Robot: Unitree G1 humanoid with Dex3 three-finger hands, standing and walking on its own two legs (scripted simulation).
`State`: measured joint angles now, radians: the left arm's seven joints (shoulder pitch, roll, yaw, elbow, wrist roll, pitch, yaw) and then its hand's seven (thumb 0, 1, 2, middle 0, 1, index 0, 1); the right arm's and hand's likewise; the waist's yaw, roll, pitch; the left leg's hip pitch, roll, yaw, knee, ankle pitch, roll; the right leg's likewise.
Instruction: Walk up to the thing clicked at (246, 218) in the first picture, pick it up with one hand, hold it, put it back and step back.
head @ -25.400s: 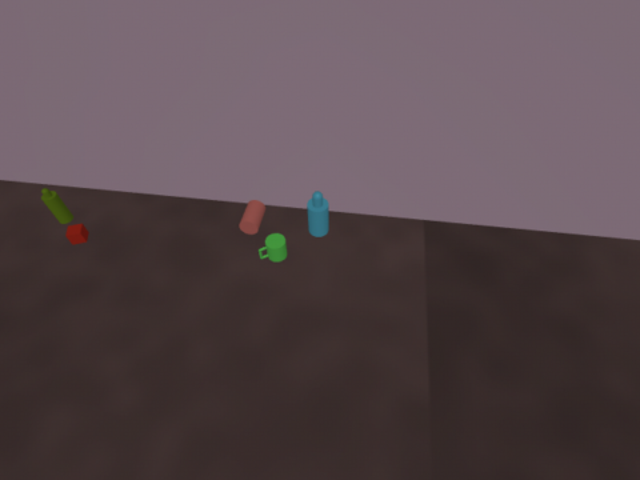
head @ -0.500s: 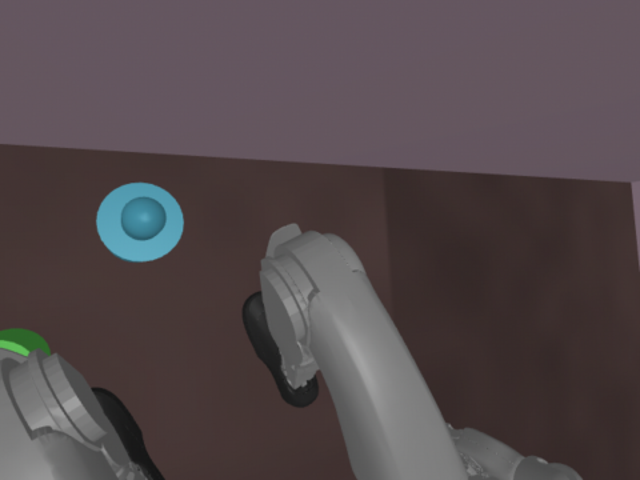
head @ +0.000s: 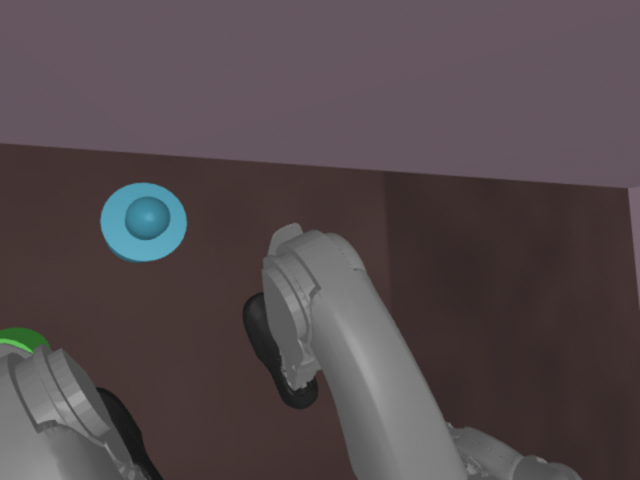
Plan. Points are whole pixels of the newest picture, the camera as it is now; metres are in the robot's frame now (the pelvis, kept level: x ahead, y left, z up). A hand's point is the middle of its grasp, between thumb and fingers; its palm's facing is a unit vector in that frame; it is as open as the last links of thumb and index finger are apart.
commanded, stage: withdraw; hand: left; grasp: from above
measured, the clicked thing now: out of the picture +0.45 +0.33 -0.28
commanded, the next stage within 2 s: home in 1.00 s
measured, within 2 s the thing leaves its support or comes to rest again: neither
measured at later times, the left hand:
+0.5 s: hand out of the picture +0.45 +0.37 -0.14, palm faces -0.03 -0.37 -0.93, open 14.2 cm
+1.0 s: hand out of the picture +0.44 +0.34 -0.14, palm faces -0.44 -0.26 -0.86, open 13.1 cm
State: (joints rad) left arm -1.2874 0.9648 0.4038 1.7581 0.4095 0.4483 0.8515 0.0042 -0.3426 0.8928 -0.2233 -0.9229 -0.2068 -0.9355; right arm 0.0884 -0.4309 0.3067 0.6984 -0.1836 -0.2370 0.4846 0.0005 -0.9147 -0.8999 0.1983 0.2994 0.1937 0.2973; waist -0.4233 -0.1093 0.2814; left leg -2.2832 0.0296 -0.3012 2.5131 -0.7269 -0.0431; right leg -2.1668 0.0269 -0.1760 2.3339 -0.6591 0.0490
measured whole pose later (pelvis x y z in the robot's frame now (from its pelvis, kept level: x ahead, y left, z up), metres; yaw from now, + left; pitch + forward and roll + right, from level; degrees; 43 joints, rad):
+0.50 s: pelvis +0.00 +0.00 +0.01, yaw +2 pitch +33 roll -11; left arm -1.14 0.76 0.25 1.42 0.63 0.52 0.59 0.00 -0.54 0.99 -0.10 -1.01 -0.09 -1.01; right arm 0.17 -0.37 0.14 0.79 -0.12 -0.22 0.43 0.00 -0.92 -0.90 0.20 0.30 0.19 0.30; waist -0.28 0.00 0.05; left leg -2.32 0.04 -0.22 2.43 -0.71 -0.03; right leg -2.23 0.02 -0.12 2.30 -0.65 0.04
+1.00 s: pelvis +0.00 -0.01 +0.01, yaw +6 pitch +30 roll -7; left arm -1.08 0.77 0.12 1.57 1.02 0.05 0.29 0.01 -0.35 0.85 -0.23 -0.89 -0.24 -0.87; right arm 0.21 -0.34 0.13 0.77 -0.13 -0.19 0.22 0.00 -0.90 -0.89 0.20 0.30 0.20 0.30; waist -0.29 0.03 0.05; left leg -2.27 0.04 -0.16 2.41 -0.68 -0.03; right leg -2.21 0.01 -0.06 2.32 -0.65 0.04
